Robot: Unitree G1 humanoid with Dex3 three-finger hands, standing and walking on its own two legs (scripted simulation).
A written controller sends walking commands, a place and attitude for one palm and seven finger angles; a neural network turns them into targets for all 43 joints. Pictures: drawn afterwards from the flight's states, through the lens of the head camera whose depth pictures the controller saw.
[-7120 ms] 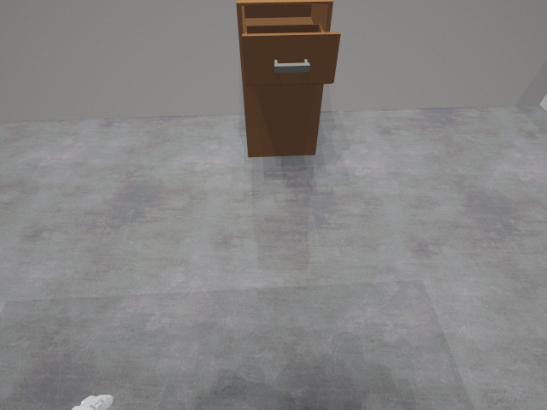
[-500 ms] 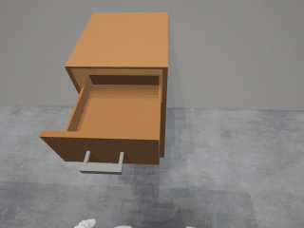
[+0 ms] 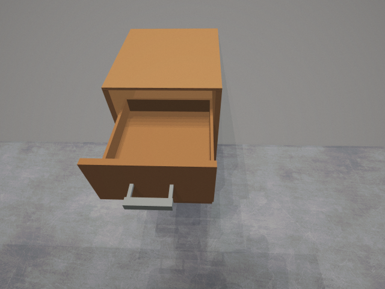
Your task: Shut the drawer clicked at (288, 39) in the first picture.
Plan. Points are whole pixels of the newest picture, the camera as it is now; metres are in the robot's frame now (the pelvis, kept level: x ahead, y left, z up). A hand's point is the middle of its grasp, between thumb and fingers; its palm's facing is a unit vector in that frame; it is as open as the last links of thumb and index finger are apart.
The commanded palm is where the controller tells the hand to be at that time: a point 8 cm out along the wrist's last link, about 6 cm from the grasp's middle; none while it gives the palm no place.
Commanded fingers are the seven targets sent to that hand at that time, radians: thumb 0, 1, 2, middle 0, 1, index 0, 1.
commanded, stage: come to a stop and stand still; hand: left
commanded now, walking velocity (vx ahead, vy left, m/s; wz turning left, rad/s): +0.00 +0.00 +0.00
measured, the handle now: (149, 195) +0.35 +0.14 -0.08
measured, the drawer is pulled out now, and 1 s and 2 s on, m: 0.30 0.30 0.30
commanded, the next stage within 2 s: look again from close up in 0.34 s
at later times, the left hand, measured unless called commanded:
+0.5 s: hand out of the picture -0.03 +0.14 -0.18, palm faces +0.01 -0.98 -0.17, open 7.3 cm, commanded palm none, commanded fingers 0.00 0.90 0.90 -0.20 -0.30 -0.20 -0.30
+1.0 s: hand out of the picture +0.02 +0.19 -0.18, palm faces +0.00 -0.98 -0.20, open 7.3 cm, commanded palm none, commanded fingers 0.00 0.90 0.90 -0.20 -0.30 -0.20 -0.30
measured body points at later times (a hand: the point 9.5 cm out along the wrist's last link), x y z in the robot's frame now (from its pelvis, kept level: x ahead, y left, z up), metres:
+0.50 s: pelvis -0.01 -0.01 +0.00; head +0.00 -0.02 +0.45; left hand -0.03 +0.19 -0.16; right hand -0.06 -0.21 -0.17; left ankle +0.01 +0.11 -0.74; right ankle -0.03 -0.10 -0.74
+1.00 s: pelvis +0.01 +0.02 +0.00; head +0.02 +0.02 +0.45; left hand +0.02 +0.25 -0.16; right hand +0.02 -0.20 -0.16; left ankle +0.01 +0.11 -0.74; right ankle -0.03 -0.10 -0.74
